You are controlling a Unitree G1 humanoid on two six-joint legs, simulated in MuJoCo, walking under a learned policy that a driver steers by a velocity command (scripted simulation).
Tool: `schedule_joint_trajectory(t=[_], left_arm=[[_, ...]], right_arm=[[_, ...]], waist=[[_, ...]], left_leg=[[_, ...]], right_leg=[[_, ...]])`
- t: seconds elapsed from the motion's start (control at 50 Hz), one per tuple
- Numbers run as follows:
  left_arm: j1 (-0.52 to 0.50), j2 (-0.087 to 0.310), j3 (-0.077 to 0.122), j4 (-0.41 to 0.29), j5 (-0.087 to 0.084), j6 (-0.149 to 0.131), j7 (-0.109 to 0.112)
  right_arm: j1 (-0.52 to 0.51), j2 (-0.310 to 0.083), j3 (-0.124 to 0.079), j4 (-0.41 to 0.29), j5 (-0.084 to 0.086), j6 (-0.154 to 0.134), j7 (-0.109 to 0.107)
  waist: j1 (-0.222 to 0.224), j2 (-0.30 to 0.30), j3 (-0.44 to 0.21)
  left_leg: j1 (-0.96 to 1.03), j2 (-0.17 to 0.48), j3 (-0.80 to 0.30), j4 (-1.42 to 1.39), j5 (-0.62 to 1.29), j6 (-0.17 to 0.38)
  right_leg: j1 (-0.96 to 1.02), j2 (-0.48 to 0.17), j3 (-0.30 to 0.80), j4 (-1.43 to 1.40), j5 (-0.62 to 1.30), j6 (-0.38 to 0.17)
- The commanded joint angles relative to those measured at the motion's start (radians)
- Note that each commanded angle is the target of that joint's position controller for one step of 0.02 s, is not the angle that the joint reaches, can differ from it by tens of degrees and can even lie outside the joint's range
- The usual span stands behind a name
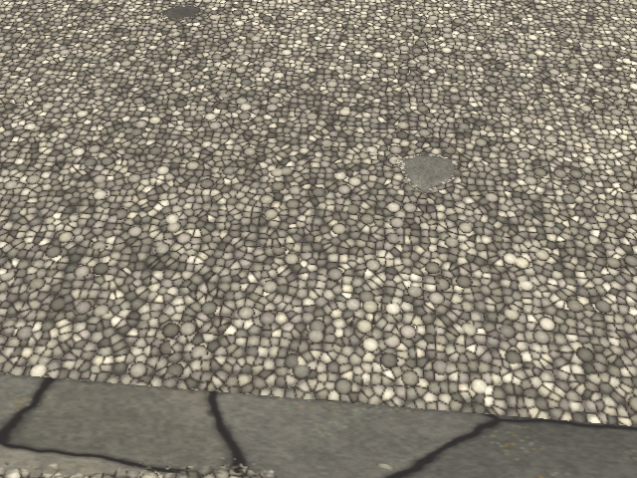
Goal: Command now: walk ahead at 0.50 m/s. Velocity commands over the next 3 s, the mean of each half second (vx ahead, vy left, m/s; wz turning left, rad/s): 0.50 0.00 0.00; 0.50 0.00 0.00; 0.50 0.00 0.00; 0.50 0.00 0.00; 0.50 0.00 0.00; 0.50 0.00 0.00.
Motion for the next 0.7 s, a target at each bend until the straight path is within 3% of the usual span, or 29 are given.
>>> schedule_joint_trajectory(t=[0.02,0.04,0.06,0.08,0.1,0.14,0.18,0.22,0.34,0.42,0.46,0.5,0.52,0.54,0.56,0.58,0.6,0.62,0.64,0.66,0.7], left_arm=[[0.081,-0.016,-0.026,-0.075,0.015,-0.025,-0.007],[0.037,0.051,-0.013,-0.065,-0.002,-0.051,-0.012],[-0.054,0.118,0.005,-0.096,-0.028,-0.067,-0.016],[-0.116,0.123,0.006,-0.112,-0.03,-0.071,-0.01],[-0.148,0.118,0.012,-0.115,-0.015,-0.066,-0.003],[-0.109,0.082,0.017,-0.106,-0.007,-0.039,0.001],[-0.109,0.057,0.016,-0.105,-0.004,-0.021,0.003],[-0.181,0.064,0.02,-0.131,0.004,-0.014,0.006],[-0.372,0.038,0.01,-0.182,0.004,-0.023,-0.011],[-0.483,0.035,-0.001,-0.219,-0.004,-0.03,-0.031],[-0.512,0.042,-0.004,-0.238,-0.007,-0.036,-0.044],[-0.482,0.066,0.002,-0.24,-0.009,-0.043,-0.053],[-0.425,0.089,0.013,-0.227,-0.007,-0.045,-0.053],[-0.303,0.12,0.032,-0.19,-0.003,-0.046,-0.05],[-0.118,0.175,0.057,-0.135,0.003,-0.045,-0.042],[0.036,0.277,0.081,-0.107,0.022,-0.041,-0.034],[0.055,0.24,0.065,-0.095,0.008,-0.037,-0.038],[-0.018,0.175,0.043,-0.107,0.001,-0.039,-0.038],[-0.103,0.134,0.031,-0.13,0.004,-0.04,-0.034],[-0.175,0.106,0.02,-0.139,0.013,-0.042,-0.038],[-0.224,0.064,0.006,-0.139,0.028,-0.049,-0.043]], right_arm=[[0.449,-0.319,-0.095,0.077,-0.011,-0.002,-0.01],[0.44,-0.229,-0.067,0.072,-0.005,-0.003,-0.008],[0.352,-0.184,-0.051,0.058,-0.002,-0.007,-0.01],[0.264,-0.154,-0.041,0.034,-0.007,-0.008,-0.01],[0.206,-0.124,-0.032,0.028,-0.018,-0.01,-0.007],[0.183,-0.089,-0.02,0.036,-0.028,-0.015,-0.002],[0.214,-0.114,-0.025,0.053,-0.022,-0.019,-0.009],[0.247,-0.144,-0.032,0.066,-0.021,-0.019,-0.023],[0.332,-0.15,-0.028,0.097,-0.01,-0.006,-0.043],[0.402,-0.158,-0.031,0.133,-0.003,0.008,-0.045],[0.415,-0.166,-0.037,0.146,0.0,0.018,-0.049],[0.4,-0.179,-0.044,0.148,0.002,0.027,-0.052],[0.377,-0.189,-0.047,0.143,0.003,0.031,-0.053],[0.351,-0.185,-0.045,0.137,0.005,0.036,-0.053],[0.345,-0.156,-0.033,0.125,-0.001,0.037,-0.053],[0.437,-0.065,-0.005,0.103,-0.017,0.025,-0.046],[0.453,-0.034,0.009,0.115,-0.006,-0.001,-0.037],[0.368,-0.131,-0.017,0.097,0.021,-0.021,-0.031],[0.284,-0.151,-0.02,0.073,0.034,-0.031,-0.031],[0.245,-0.143,-0.024,0.068,0.025,-0.029,-0.038],[0.271,-0.114,-0.032,0.078,0.008,-0.001,-0.046]], waist=[[-0.151,0.264,-0.35],[-0.174,0.225,-0.375],[-0.16,0.176,-0.236],[-0.132,0.095,-0.154],[-0.103,0.051,-0.088],[-0.052,0.085,-0.064],[-0.04,0.074,-0.036],[-0.05,0.049,-0.004],[-0.101,0.053,0.041],[-0.138,0.05,0.079],[-0.136,0.056,0.088],[-0.104,0.073,0.067],[-0.068,0.088,0.03],[0.0,0.087,-0.042],[0.071,0.056,-0.162],[0.061,-0.146,-0.332],[0.052,-0.283,-0.422],[0.054,-0.205,-0.295],[0.036,-0.147,-0.183],[0.002,-0.073,-0.1],[-0.058,-0.09,-0.051]], left_leg=[[0.89,0.339,-0.602,-0.097,-0.189,0.268],[0.894,0.35,-0.753,-0.206,-0.282,0.258],[0.779,0.32,-0.612,-0.213,-0.267,0.209],[0.631,0.285,-0.483,-0.232,-0.181,0.181],[0.492,0.249,-0.392,-0.264,-0.096,0.168],[0.366,0.202,-0.296,-0.32,-0.035,0.154],[0.324,0.194,-0.243,-0.362,0.003,0.169],[0.336,0.199,-0.217,-0.389,0.041,0.177],[0.385,0.156,-0.106,-0.408,0.064,0.133],[0.491,0.19,-0.095,-0.376,0.068,0.133],[0.554,0.221,-0.101,-0.337,0.107,0.127],[0.591,0.24,-0.101,-0.281,0.22,0.11],[0.592,0.234,-0.09,-0.219,0.372,0.098],[0.568,0.197,-0.056,-0.082,0.526,0.077],[0.44,0.141,-0.017,0.142,0.485,0.045],[0.071,0.013,0.027,0.54,0.09,-0.02],[-0.142,-0.097,-0.081,0.761,-0.508,-0.04],[-0.248,-0.027,-0.148,0.852,-0.489,-0.017],[-0.268,0.027,-0.119,0.837,-0.403,0.0],[-0.228,0.072,-0.096,0.769,-0.318,-0.001],[-0.109,0.117,-0.104,0.667,-0.238,-0.002]], right_leg=[[-0.637,0.051,0.009,0.793,0.121,-0.024],[-0.756,0.041,0.162,0.935,-0.124,-0.039],[-0.832,-0.014,0.162,0.972,-0.063,-0.06],[-0.809,-0.072,0.131,0.933,0.033,-0.068],[-0.765,-0.106,0.119,0.868,0.099,-0.067],[-0.656,-0.142,0.125,0.789,0.163,-0.066],[-0.658,-0.151,0.112,0.725,0.198,-0.053],[-0.728,-0.156,0.11,0.627,0.284,-0.031],[-0.739,-0.116,0.068,0.311,0.544,-0.013],[-0.753,-0.091,0.051,0.198,0.525,-0.022],[-0.757,-0.085,0.053,0.161,0.469,-0.041],[-0.689,-0.065,0.041,0.134,0.398,-0.067],[-0.591,-0.036,0.018,0.126,0.37,-0.084],[-0.417,0.0,-0.013,0.107,0.378,-0.107],[-0.137,-0.035,0.029,0.136,0.405,-0.147],[0.272,-0.298,0.418,0.128,0.346,-0.28],[0.383,-0.408,0.781,-0.053,0.212,-0.364],[0.285,-0.369,0.687,-0.075,0.134,-0.309],[0.138,-0.332,0.539,-0.091,0.168,-0.27],[-0.022,-0.292,0.429,-0.128,0.246,-0.249],[-0.193,-0.236,0.314,-0.189,0.32,-0.225]])
Next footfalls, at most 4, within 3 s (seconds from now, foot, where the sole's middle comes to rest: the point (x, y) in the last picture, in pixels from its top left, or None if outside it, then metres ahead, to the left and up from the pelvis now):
0.56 right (406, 477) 0.48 -0.13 -0.76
1.12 left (298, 334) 0.79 0.11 -0.76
1.66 right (399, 237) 1.11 -0.13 -0.76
2.22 left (317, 150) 1.43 0.10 -0.76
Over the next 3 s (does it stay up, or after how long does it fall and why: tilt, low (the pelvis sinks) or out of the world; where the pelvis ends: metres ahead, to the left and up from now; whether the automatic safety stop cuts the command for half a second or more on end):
stays up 1.68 -0.05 0.02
